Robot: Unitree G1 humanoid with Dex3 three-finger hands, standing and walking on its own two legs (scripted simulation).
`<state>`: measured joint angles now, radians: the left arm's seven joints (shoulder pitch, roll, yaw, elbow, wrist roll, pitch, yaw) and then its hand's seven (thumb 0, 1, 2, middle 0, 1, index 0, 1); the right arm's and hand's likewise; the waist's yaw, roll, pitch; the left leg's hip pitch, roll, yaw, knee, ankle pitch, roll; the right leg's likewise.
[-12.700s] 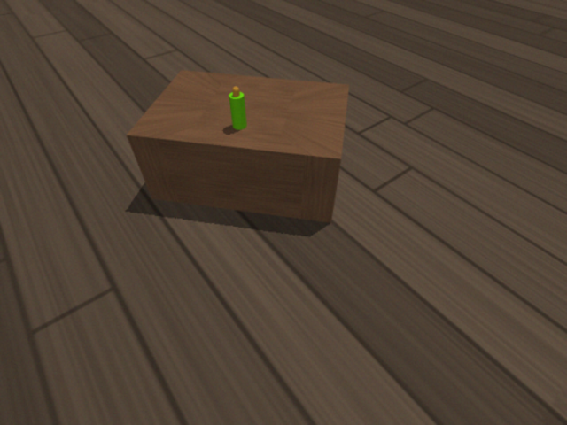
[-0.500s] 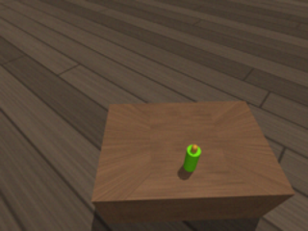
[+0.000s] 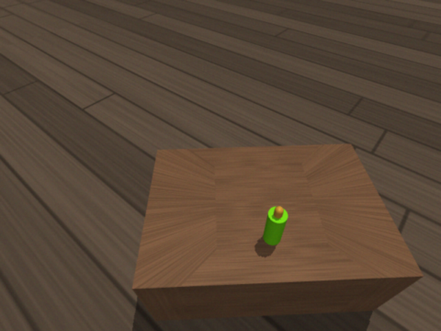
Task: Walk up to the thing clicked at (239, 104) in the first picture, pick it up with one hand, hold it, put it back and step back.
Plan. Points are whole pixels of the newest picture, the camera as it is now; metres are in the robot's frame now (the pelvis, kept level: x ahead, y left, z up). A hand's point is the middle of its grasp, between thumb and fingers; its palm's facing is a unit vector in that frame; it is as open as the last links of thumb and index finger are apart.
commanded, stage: go down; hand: right
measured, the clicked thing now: (275, 223) +0.52 -0.17 -0.30
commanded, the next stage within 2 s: none
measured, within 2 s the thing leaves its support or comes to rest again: neither
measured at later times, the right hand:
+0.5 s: hand out of the picture +0.14 -0.26 -0.16, palm faces +0.02 +0.95 -0.31, open 15.8 cm
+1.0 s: hand out of the picture +0.16 -0.26 -0.16, palm faces +0.04 +0.95 -0.32, open 17.4 cm
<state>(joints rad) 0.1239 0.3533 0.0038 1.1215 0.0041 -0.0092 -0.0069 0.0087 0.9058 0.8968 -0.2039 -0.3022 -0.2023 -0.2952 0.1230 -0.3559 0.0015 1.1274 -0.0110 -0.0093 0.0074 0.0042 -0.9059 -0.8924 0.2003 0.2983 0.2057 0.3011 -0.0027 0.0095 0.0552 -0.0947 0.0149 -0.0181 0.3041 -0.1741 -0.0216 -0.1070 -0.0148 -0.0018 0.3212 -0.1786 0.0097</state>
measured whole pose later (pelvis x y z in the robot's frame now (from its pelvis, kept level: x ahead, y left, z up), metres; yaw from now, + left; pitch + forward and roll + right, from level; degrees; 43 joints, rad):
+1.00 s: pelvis +0.02 +0.00 -0.05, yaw -2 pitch +11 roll +2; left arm 0.25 0.25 -0.01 0.61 -0.03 -0.14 0.12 0.01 0.89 0.89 -0.20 -0.30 -0.19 -0.30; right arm 0.28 -0.36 -0.16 0.34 -0.03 0.41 0.10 -0.01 0.52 -0.01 0.07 0.04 0.07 0.05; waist 0.02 -0.03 -0.10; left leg -0.56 0.00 0.03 0.83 -0.46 -0.02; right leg -0.61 -0.03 0.06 0.90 -0.48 0.01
